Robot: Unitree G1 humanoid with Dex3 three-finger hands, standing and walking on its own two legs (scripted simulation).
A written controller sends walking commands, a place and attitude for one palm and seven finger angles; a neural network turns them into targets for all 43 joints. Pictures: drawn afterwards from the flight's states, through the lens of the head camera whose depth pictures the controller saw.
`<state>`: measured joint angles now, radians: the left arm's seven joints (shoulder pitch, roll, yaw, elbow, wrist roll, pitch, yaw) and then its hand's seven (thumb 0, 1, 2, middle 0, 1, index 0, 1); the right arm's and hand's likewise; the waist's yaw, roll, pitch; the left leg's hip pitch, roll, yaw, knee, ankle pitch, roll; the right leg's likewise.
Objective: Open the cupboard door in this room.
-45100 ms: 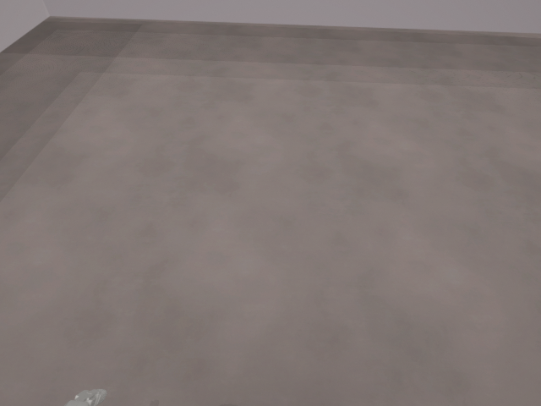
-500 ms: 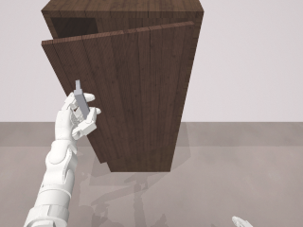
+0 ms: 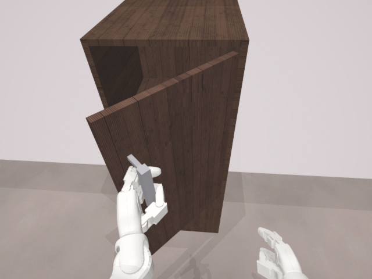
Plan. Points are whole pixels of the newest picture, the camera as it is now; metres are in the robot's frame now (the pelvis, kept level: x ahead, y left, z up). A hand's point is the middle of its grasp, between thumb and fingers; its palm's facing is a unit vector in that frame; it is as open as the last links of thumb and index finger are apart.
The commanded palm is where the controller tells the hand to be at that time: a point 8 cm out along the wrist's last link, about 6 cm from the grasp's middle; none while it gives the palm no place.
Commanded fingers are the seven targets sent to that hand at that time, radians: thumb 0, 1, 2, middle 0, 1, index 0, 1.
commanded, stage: pull the door open along its arc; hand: left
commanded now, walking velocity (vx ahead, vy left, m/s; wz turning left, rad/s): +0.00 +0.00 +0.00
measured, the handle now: (142, 183) +0.29 +0.10 +0.09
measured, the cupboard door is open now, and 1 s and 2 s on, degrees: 47 45 51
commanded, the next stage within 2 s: open thumb and fingers to let go in 0.06 s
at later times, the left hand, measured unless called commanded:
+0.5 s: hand (161, 203) +0.25 +0.06 +0.09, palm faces +0.34 -0.94 +0.00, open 8.8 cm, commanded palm +0.21 +0.09 +0.09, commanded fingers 0.00 -0.36 0.36 -0.31 -1.22 -0.31 -1.22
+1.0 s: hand (159, 203) +0.25 +0.06 +0.09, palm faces +0.26 -0.97 -0.01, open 15.3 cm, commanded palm +0.21 +0.09 +0.09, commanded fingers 0.00 -0.50 0.30 -0.15 -0.30 -0.15 -0.30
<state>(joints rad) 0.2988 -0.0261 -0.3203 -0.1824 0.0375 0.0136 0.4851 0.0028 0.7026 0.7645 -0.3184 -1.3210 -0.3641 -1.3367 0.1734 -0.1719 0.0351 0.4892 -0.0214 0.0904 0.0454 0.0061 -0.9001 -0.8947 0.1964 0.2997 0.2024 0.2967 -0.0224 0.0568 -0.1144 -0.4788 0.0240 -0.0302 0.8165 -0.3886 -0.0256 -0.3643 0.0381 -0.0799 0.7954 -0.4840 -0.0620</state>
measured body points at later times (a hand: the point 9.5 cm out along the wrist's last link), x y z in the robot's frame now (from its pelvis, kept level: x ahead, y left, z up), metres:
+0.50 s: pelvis +0.00 -0.02 +0.00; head -0.01 -0.05 +0.45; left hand +0.22 +0.11 +0.09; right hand +0.17 -0.24 -0.09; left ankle +0.02 +0.14 -0.70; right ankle -0.04 -0.08 -0.70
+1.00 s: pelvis -0.01 +0.00 +0.00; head -0.02 -0.02 +0.45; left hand +0.23 +0.12 +0.09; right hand +0.18 -0.21 -0.08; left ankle +0.02 +0.14 -0.70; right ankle -0.04 -0.08 -0.70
